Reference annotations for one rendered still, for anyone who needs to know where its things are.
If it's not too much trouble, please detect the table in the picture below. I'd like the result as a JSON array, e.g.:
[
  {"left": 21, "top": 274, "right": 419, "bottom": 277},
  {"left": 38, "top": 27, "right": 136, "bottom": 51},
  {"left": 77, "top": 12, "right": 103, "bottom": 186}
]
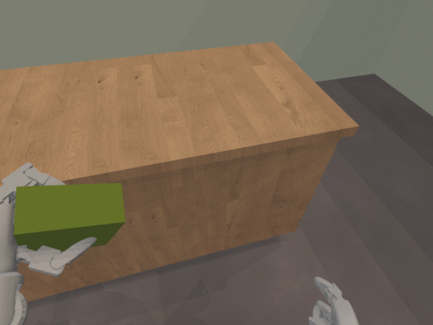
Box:
[{"left": 0, "top": 42, "right": 359, "bottom": 302}]

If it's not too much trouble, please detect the robot left forearm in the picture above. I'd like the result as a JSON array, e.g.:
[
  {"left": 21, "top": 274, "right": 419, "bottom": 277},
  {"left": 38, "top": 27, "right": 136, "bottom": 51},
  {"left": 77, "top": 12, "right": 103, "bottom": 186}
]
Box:
[{"left": 0, "top": 272, "right": 28, "bottom": 325}]

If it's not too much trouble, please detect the right robot hand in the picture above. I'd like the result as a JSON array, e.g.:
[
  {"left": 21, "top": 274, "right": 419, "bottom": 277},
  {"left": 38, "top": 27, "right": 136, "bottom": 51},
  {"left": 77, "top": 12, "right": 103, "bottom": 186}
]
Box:
[{"left": 309, "top": 277, "right": 359, "bottom": 325}]

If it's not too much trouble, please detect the sponge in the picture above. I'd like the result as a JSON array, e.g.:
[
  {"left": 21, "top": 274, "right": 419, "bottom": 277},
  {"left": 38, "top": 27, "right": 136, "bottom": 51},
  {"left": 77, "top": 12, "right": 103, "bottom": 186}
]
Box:
[{"left": 14, "top": 183, "right": 126, "bottom": 251}]

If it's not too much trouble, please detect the left robot hand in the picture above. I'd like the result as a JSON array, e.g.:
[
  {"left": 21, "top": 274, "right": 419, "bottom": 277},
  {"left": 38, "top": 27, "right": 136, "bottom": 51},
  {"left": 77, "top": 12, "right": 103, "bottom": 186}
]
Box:
[{"left": 0, "top": 162, "right": 97, "bottom": 277}]

